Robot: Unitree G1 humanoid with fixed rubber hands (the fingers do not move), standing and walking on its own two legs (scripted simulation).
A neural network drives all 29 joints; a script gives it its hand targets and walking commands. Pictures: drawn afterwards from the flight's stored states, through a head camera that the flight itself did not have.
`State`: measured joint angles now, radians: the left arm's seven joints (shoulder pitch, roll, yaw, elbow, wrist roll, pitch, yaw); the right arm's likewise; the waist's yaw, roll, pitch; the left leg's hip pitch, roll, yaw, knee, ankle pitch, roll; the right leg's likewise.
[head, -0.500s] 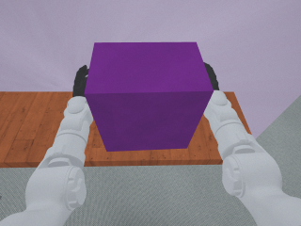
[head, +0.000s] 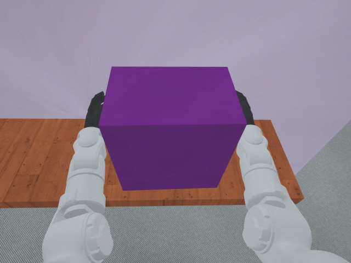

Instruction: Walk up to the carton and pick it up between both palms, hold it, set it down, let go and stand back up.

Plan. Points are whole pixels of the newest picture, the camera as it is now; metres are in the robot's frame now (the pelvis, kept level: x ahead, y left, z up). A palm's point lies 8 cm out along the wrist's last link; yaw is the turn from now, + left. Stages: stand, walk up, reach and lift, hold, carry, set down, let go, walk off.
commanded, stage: reach and lift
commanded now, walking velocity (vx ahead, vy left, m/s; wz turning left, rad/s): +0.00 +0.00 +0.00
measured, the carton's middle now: (170, 134) +0.41 +0.01 +0.06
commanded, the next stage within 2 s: none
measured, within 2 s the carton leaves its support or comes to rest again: leaves its support in 1.12 s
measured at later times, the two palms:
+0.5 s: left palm (93, 128) +0.40 +0.18 +0.10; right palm (243, 125) +0.41 -0.17 +0.10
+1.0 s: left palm (97, 142) +0.35 +0.16 +0.11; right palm (257, 145) +0.35 -0.19 +0.09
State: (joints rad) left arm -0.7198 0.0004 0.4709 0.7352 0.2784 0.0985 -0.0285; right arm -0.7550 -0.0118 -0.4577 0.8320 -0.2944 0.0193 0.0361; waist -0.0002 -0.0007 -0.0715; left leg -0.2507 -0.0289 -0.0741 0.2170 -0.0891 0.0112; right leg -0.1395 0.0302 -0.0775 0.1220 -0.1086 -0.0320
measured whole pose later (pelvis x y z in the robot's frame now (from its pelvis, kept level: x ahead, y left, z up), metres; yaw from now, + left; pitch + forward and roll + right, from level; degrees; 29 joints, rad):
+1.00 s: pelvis -0.03 +0.01 +0.00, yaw -4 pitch +8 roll +0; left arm -0.59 0.00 0.30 0.71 0.13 0.16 0.09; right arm -0.67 -0.10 -0.26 0.84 -0.12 0.08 0.01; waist 0.04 0.09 -0.18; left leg -0.24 -0.02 -0.01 0.05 0.04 0.03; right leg -0.16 0.03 0.01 0.00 0.02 -0.02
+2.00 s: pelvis -0.03 +0.01 +0.00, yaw +1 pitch -4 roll -1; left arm -0.61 0.08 0.23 0.14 0.19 0.68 0.01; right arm -0.68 -0.11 -0.12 0.57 0.13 0.33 -0.10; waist -0.07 -0.07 0.01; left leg -0.12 -0.03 -0.06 0.31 -0.12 0.02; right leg 0.01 0.03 -0.06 0.19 -0.13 -0.02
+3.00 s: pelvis -0.03 +0.03 +0.00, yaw -5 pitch +7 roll +0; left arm -0.86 0.12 0.30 0.12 0.13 1.08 0.02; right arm -0.94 -0.26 -0.05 0.46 0.29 0.86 -0.19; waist -0.06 0.06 -0.24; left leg -0.22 -0.04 0.03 0.09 0.01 0.05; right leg -0.18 0.01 0.03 0.09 -0.03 0.01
